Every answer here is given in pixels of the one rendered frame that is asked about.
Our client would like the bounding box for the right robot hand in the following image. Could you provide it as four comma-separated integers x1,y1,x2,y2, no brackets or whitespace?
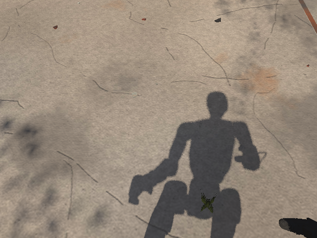
278,217,317,238

